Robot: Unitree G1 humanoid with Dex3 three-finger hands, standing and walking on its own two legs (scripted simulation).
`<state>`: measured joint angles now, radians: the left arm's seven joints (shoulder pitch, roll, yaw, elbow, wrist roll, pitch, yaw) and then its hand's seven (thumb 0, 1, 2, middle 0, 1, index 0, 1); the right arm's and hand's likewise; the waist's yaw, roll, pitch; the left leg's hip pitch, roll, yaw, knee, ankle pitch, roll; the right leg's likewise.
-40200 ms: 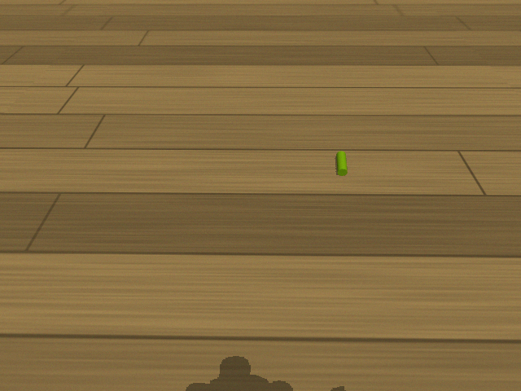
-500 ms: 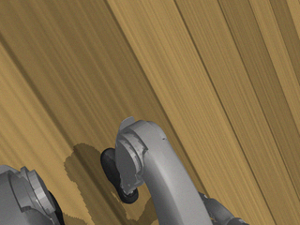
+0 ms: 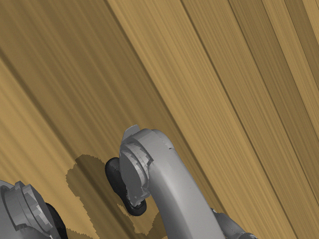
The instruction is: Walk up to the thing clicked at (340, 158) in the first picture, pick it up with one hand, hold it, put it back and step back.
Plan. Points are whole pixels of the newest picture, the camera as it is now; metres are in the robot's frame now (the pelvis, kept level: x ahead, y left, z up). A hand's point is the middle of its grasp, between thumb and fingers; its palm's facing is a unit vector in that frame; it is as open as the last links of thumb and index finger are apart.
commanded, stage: open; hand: left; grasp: from above
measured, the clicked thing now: out of the picture +0.50 +0.36 -0.28
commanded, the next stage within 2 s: withdraw in 0.48 s
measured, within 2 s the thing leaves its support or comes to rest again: rests again in 0.08 s
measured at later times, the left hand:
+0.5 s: hand out of the picture +0.48 +0.35 -0.24, palm faces -0.43 -0.14 -0.89, open 13.4 cm
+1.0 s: hand out of the picture +0.51 +0.39 -0.12, palm faces -0.31 -0.07 -0.95, open 14.0 cm
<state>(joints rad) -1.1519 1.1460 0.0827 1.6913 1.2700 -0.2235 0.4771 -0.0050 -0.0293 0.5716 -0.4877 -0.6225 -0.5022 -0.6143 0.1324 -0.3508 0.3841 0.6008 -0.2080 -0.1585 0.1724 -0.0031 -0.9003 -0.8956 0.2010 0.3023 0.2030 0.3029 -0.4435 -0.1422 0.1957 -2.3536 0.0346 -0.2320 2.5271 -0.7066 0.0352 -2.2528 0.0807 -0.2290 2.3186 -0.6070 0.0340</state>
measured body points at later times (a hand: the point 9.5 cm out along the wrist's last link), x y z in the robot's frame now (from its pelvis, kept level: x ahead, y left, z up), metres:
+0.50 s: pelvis +0.00 +0.00 +0.00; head +0.29 +0.13 +0.32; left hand +0.50 +0.35 -0.19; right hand +0.04 -0.25 -0.05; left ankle +0.07 +0.12 -0.28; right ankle +0.13 -0.10 -0.28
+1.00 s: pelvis +0.01 +0.00 +0.02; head +0.26 +0.12 +0.37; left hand +0.52 +0.39 -0.07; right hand +0.06 -0.26 -0.05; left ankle +0.07 +0.12 -0.28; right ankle +0.13 -0.10 -0.28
